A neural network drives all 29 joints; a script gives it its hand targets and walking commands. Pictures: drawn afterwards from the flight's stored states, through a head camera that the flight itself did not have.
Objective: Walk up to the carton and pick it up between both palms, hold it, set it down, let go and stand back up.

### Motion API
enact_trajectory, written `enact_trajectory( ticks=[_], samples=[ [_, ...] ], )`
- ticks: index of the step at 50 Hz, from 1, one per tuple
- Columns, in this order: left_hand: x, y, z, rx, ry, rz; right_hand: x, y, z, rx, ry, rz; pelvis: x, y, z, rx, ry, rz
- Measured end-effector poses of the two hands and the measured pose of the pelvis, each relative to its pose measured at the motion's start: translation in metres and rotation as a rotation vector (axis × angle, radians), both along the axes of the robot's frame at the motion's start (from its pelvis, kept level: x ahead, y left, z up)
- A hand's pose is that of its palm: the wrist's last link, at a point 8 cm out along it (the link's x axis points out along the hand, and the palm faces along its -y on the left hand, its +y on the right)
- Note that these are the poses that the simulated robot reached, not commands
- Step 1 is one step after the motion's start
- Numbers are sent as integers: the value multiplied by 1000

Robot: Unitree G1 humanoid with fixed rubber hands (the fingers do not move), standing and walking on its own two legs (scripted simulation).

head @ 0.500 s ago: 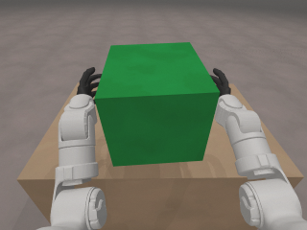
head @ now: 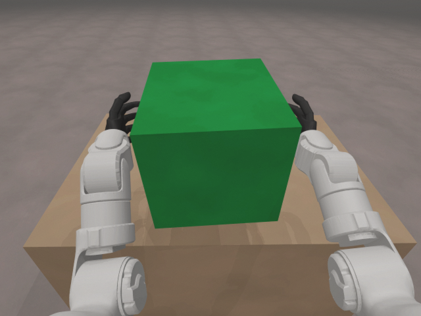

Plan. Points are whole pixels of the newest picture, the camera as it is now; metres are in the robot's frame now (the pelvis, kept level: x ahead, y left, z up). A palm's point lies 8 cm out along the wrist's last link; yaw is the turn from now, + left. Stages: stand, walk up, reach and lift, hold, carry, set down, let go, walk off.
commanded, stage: hold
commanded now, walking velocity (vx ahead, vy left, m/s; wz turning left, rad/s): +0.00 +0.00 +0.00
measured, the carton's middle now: (211, 137) +0.43 +0.01 +0.19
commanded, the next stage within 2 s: none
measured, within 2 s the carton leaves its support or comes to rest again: neither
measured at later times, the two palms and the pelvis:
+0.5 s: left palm (118, 135) +0.36 +0.17 +0.24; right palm (303, 136) +0.36 -0.16 +0.23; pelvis +0.00 +0.00 +0.00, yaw +0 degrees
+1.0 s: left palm (119, 135) +0.36 +0.17 +0.23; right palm (301, 137) +0.37 -0.16 +0.22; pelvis +0.00 +0.00 +0.00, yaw +0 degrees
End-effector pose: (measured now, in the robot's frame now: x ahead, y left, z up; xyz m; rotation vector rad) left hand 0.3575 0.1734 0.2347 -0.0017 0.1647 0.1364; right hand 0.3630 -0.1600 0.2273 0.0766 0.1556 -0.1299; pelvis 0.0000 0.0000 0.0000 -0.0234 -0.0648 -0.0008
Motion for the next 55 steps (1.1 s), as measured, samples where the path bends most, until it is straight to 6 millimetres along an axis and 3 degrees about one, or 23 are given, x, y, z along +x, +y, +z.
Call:
enact_trajectory(
  ticks=[55],
  samples=[
    [8, -2, -4, 7, 17, -3, 6, -2, -8, -18, 24, 1, -4, -3, 0, 0, 7, 1]
  ],
)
